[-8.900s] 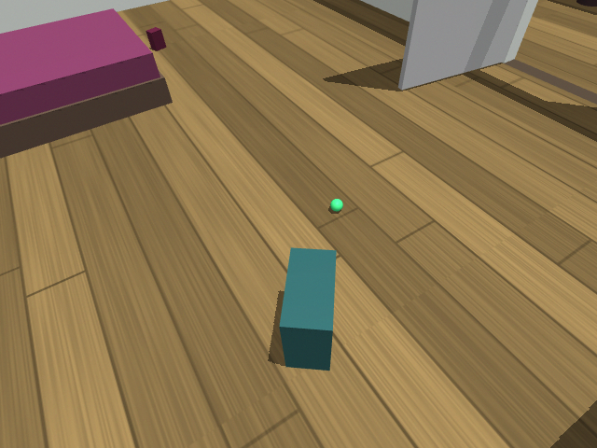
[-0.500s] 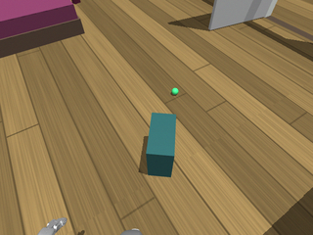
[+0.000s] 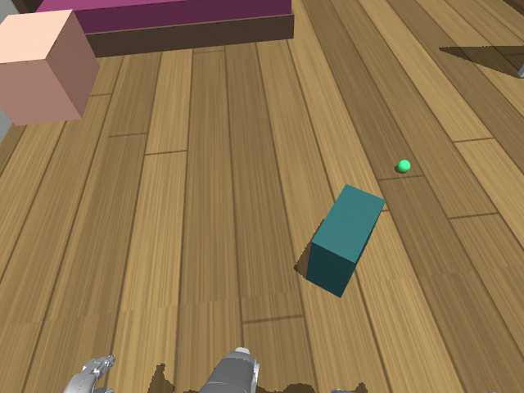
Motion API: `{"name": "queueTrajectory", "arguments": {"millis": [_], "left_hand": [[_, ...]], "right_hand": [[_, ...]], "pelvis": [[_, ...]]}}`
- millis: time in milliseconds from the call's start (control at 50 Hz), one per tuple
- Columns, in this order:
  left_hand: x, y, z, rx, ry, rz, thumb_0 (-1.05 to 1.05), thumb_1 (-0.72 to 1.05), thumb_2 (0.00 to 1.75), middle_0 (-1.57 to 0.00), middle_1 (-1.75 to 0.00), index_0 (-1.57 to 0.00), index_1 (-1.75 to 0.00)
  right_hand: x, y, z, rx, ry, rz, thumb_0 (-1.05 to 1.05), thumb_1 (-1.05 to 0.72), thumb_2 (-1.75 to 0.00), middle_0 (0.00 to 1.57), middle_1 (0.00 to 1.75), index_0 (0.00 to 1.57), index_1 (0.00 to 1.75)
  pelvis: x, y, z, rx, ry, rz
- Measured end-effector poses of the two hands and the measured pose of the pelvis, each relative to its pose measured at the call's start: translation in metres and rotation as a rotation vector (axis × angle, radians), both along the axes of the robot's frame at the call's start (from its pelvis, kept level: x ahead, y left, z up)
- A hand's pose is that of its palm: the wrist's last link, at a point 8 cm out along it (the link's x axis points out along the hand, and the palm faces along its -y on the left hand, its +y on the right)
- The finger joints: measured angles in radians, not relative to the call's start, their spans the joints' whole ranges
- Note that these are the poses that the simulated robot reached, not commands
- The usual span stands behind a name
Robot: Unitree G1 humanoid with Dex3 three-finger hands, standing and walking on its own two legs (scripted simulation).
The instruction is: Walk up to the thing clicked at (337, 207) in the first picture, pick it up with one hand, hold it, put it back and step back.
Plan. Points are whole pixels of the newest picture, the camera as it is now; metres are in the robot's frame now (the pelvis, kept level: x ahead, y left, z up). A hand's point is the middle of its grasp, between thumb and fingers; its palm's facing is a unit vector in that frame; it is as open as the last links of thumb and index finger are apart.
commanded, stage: walk up
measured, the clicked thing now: (403, 165) +1.19 -0.59 -0.73
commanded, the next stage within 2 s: none
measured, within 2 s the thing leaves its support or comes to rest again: neither
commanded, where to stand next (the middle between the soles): +0.12 +0.01 m, yaw +45 degrees
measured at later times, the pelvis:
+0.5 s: pelvis +0.03 +0.00 +0.00, yaw +24 degrees
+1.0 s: pelvis +0.05 -0.01 -0.01, yaw +40 degrees
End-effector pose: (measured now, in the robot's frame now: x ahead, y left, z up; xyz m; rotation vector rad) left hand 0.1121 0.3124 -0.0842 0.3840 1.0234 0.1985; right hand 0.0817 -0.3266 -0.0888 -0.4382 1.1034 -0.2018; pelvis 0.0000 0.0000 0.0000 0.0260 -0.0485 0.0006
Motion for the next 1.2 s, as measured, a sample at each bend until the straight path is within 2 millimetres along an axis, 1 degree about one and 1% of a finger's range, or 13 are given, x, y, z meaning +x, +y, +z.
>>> {"name": "queueTrajectory", "arguments": {"millis": [80,160,240,300,340,440,520,620,720,820,940,1040,1200], "left_hand": [[-0.055,0.007,0.009,0.005,0.046,0.1,0.01,0.9,0.89,-0.2,-0.3,-0.2,-0.3],[-0.102,0.02,0.01,0.008,0.076,0.19,0.01,0.9,0.89,-0.2,-0.3,-0.2,-0.3],[-0.143,0.039,-0.001,-0.001,0.108,0.288,0.01,0.9,0.89,-0.2,-0.3,-0.2,-0.3],[-0.165,0.046,-0.015,-0.009,0.147,0.353,0.01,0.91,0.89,-0.2,-0.3,-0.2,-0.3],[-0.171,0.042,-0.018,-0.027,0.161,0.382,0.01,0.91,0.89,-0.2,-0.3,-0.2,-0.3],[-0.168,0.025,-0.022,-0.061,0.119,0.425,0.01,0.91,0.89,-0.2,-0.3,-0.2,-0.3],[-0.163,0.008,-0.026,-0.065,0.1,0.48,0.01,0.91,0.89,-0.2,-0.3,-0.2,-0.3],[-0.158,-0.019,-0.029,-0.035,0.062,0.536,0.01,0.91,0.89,-0.2,-0.3,-0.2,-0.3],[-0.169,-0.042,-0.015,-0.037,0.05,0.595,0.01,0.91,0.89,-0.2,-0.3,-0.2,-0.3],[-0.195,-0.043,-0.01,-0.024,0.074,0.651,0.01,0.9,0.89,-0.2,-0.31,-0.2,-0.3],[-0.229,-0.03,-0.025,-0.021,0.118,0.754,0.01,0.9,0.89,-0.2,-0.3,-0.2,-0.3],[-0.235,-0.035,-0.027,-0.032,0.14,0.802,0.01,0.91,0.89,-0.2,-0.3,-0.2,-0.3],[-0.231,-0.065,-0.029,-0.068,0.15,0.831,0.01,0.91,0.89,-0.2,-0.3,-0.2,-0.3]], "right_hand": [[0.015,-0.002,0.008,0.013,0.02,0.088,0.0,-0.9,-0.9,0.21,0.3,0.2,0.3],[0.033,0.004,0.011,0.005,0.053,0.154,0.01,-0.9,-0.9,0.21,0.3,0.2,0.3],[0.058,0.022,0.012,-0.018,0.039,0.221,0.01,-0.9,-0.9,0.21,0.3,0.2,0.3],[0.074,0.038,0.012,-0.032,-0.006,0.263,0.01,-0.9,-0.9,0.21,0.3,0.2,0.3],[0.083,0.046,0.016,-0.029,-0.02,0.289,0.0,-0.9,-0.9,0.21,0.3,0.2,0.3],[0.107,0.057,0.019,-0.031,-0.022,0.36,0.0,-0.9,-0.9,0.21,0.3,0.2,0.3],[0.138,0.06,0.009,-0.026,-0.021,0.43,0.0,-0.9,-0.9,0.21,0.3,0.2,0.3],[0.187,0.061,-0.014,-0.011,-0.033,0.497,0.01,-0.9,-0.9,0.21,0.3,0.2,0.3],[0.217,0.078,-0.012,0.013,-0.029,0.582,0.01,-0.9,-0.9,0.21,0.3,0.2,0.3],[0.229,0.091,-0.006,0.025,-0.006,0.642,0.0,-0.9,-0.9,0.21,0.3,0.2,0.3],[0.228,0.101,-0.011,-0.018,0.0,0.664,0.0,-0.9,-0.9,0.21,0.3,0.2,0.3],[0.231,0.109,-0.013,-0.016,0.022,0.682,0.0,-0.9,-0.9,0.21,0.3,0.2,0.3],[0.253,0.136,-0.027,0.034,0.038,0.727,0.01,-0.9,-0.9,0.21,0.3,0.2,0.3]], "pelvis": [[-0.002,-0.004,0.009,0.01,0.008,0.074],[-0.001,-0.002,0.011,0.011,0.017,0.145],[0.001,0.008,0.003,0.0,0.026,0.217],[0.004,0.014,-0.004,0.021,0.019,0.258],[0.008,0.014,-0.001,0.01,0.014,0.301],[0.023,0.01,0.001,-0.001,0.0,0.373],[0.034,-0.002,-0.005,-0.012,0.0,0.429],[0.043,-0.022,-0.018,-0.034,-0.006,0.496],[0.043,-0.03,-0.007,-0.001,-0.005,0.57],[0.045,-0.028,-0.003,0.004,0.013,0.62],[0.046,-0.015,-0.014,0.004,0.013,0.67],[0.054,-0.016,-0.012,-0.011,0.011,0.713],[0.063,-0.021,-0.011,-0.02,-0.001,0.76]]}}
